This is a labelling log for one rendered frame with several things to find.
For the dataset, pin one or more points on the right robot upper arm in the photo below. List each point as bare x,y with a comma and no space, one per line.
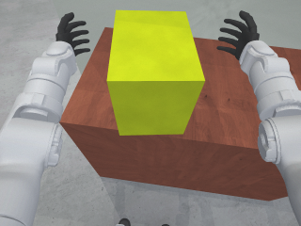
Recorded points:
279,142

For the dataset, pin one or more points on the pedestal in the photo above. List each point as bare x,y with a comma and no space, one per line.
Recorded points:
218,151

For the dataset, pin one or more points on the left robot forearm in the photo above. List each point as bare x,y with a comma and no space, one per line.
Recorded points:
46,86

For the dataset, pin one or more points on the right robot forearm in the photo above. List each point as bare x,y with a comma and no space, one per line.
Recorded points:
272,82

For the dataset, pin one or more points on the carton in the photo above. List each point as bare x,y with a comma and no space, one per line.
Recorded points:
154,74

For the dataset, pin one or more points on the right robot hand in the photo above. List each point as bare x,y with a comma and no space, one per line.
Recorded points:
248,34

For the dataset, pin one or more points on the left robot hand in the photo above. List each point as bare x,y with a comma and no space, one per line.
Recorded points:
64,33

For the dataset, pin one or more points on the left robot upper arm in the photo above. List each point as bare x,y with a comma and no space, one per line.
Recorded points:
27,148

